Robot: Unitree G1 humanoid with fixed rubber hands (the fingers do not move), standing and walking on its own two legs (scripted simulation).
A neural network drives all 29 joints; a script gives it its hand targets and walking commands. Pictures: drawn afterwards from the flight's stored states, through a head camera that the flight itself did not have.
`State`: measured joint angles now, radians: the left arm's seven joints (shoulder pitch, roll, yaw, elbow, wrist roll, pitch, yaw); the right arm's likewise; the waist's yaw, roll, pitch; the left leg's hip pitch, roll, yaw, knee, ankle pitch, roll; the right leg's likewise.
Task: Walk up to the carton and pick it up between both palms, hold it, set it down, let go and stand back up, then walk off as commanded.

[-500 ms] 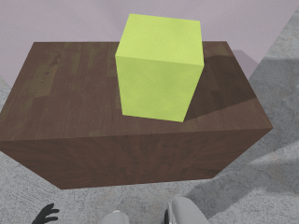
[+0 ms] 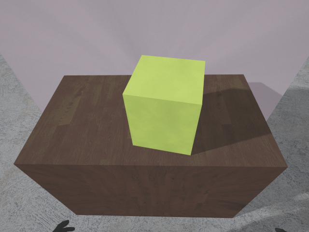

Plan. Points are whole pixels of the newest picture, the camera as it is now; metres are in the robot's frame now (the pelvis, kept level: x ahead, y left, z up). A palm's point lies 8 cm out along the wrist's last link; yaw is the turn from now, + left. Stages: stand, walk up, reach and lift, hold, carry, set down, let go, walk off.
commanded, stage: walk up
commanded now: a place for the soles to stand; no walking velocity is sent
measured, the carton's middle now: (166, 106) +0.52 -0.02 +0.01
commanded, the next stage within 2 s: none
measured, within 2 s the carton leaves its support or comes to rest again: neither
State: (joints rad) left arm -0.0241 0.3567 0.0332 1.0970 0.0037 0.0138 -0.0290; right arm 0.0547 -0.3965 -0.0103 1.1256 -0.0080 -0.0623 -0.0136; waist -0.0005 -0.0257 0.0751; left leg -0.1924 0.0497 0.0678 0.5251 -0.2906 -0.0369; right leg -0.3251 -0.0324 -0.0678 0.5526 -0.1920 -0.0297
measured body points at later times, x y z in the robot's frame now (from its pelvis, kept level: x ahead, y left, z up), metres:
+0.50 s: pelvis +0.02 -0.01 +0.01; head +0.03 -0.01 +0.46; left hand +0.14 +0.29 -0.11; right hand +0.12 -0.31 -0.12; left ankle -0.01 +0.14 -0.73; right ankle +0.07 -0.10 -0.73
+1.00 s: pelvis +0.08 -0.09 -0.03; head +0.09 -0.10 +0.42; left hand +0.17 +0.23 -0.13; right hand +0.12 -0.46 -0.13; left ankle +0.03 +0.09 -0.67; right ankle +0.13 -0.19 -0.73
